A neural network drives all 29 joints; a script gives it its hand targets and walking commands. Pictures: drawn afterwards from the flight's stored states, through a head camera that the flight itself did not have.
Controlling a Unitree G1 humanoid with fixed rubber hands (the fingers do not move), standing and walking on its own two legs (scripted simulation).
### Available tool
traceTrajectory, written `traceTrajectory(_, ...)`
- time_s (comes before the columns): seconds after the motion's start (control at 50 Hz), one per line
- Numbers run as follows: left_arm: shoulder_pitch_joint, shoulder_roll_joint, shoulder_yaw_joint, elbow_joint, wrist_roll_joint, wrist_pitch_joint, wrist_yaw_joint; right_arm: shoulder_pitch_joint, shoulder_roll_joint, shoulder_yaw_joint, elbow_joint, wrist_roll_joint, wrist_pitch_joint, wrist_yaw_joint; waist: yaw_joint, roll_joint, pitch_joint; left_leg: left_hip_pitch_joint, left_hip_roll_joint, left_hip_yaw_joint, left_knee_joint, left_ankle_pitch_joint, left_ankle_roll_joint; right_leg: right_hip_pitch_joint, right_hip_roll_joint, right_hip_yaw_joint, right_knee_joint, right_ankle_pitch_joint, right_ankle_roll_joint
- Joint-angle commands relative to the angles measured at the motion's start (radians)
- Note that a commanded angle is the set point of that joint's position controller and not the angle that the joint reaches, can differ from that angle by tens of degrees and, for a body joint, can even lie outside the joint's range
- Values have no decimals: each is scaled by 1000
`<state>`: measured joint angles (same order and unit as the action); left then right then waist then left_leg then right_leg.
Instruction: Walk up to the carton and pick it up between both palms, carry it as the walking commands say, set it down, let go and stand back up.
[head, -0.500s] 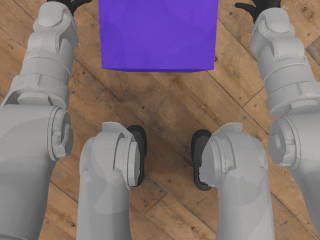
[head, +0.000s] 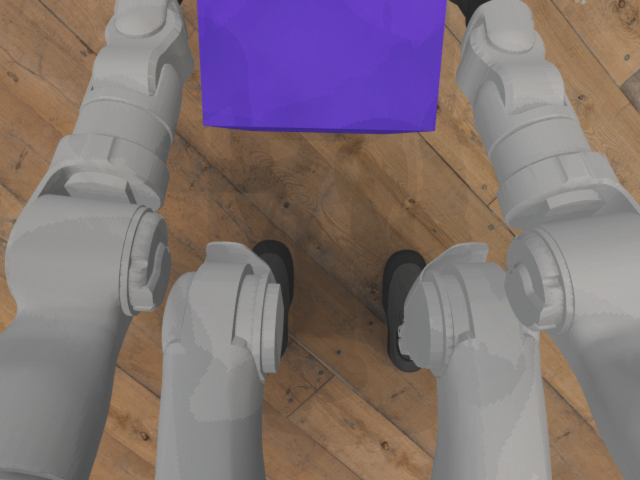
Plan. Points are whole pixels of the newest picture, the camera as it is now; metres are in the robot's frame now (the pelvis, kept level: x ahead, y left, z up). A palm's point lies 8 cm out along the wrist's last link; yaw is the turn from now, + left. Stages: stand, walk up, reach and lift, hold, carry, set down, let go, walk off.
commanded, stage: reach and lift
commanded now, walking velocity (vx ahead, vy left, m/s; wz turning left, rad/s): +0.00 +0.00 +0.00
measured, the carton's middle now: (321, 33) +0.53 +0.04 -0.25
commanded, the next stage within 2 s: none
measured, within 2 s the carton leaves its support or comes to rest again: leaves its support in 0.60 s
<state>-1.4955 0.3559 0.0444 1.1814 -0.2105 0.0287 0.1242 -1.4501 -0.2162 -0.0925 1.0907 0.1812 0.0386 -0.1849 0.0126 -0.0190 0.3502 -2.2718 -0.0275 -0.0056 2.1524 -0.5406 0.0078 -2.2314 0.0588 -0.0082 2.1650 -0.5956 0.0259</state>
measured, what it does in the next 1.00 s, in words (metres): stands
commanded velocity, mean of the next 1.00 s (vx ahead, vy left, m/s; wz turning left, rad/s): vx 0.00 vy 0.00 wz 0.00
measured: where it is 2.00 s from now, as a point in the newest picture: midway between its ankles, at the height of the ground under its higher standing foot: (337, 324)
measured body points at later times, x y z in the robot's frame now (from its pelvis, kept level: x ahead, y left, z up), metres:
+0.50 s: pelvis +0.00 +0.00 -0.01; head +0.36 +0.02 +0.25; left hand +0.56 +0.17 -0.18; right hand +0.56 -0.12 -0.18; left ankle +0.12 +0.11 -0.34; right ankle +0.11 -0.12 -0.34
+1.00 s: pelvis +0.00 +0.00 +0.01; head +0.35 +0.03 +0.30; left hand +0.56 +0.18 -0.11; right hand +0.56 -0.11 -0.11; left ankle +0.12 +0.11 -0.34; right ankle +0.11 -0.12 -0.34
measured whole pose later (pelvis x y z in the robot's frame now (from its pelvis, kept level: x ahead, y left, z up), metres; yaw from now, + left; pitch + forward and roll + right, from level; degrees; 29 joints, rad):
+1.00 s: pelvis +0.00 +0.00 +0.01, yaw +0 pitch +41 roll -2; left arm -1.38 0.21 0.33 0.90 0.10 0.28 0.07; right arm -1.30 -0.06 -0.43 0.77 -0.10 0.27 -0.14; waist 0.02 -0.02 0.15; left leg -2.28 -0.08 -0.04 2.11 -0.54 -0.02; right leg -2.24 0.11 0.02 2.11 -0.60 0.06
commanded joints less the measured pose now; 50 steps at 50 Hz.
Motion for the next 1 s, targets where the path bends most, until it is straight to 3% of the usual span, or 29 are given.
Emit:
traceTrajectory(0.0,-292,-34,-37,-108,-6,-19,-24,-257,-23,3,-98,-16,-20,7,-26,59,-1211,694,-25,-2,-152,336,-35,514,35,-29,-163,305,10)
traceTrajectory(0.12,-380,-277,-94,-131,2,-7,-74,-353,214,42,-118,-30,-9,63,-21,59,-1187,673,-42,-7,-153,322,-32,504,51,-30,-156,297,5)
traceTrajectory(0.24,-512,-793,-137,-167,53,50,-221,-507,716,78,-175,-106,44,213,-29,37,-1152,620,-74,0,-129,305,-21,476,75,-49,-131,284,-1)
traceTrajectory(0.34,-488,-954,-88,-193,99,95,-285,-543,870,84,-238,-132,89,285,2,13,-1140,604,-88,21,-105,326,-11,441,89,-61,-110,279,-1)
traceTrajectory(0.42,-482,-991,-82,-224,115,114,-309,-523,939,83,-245,-134,112,303,6,-4,-1133,587,-88,28,-101,312,-6,426,96,-66,-109,275,-2)
traceTrajectory(0.48,-490,-989,-96,-271,119,118,-312,-524,974,100,-245,-112,120,312,36,0,-1165,604,-84,35,-95,340,-5,427,100,-60,-101,302,-3)
traceTrajectory(0.54,-505,-996,-123,-328,111,123,-309,-547,997,139,-286,-87,124,305,56,3,-1261,642,-83,45,-91,371,-7,477,104,-59,-97,334,0)
traceTrajectory(0.62,-542,-1015,-176,-414,84,134,-302,-572,1022,186,-353,-63,132,287,59,16,-1430,711,-82,57,-93,423,-16,564,109,-60,-100,388,6)
traceTrajectory(0.72,-505,-1070,-183,-408,95,168,-306,-576,1035,197,-391,-86,158,271,44,24,-1473,719,-86,66,-123,395,-23,580,110,-68,-133,360,12)
traceTrajectory(0.86,-433,-1135,-93,-331,182,222,-331,-522,1031,105,-354,-174,198,285,1,46,-1333,637,-93,61,-186,287,-22,487,109,-79,-192,260,3)
traceTrajectory(0.98,-453,-1159,-90,-372,206,242,-327,-556,1051,114,-405,-176,215,298,6,54,-1442,707,-99,62,-220,314,-23,511,111,-90,-219,277,4)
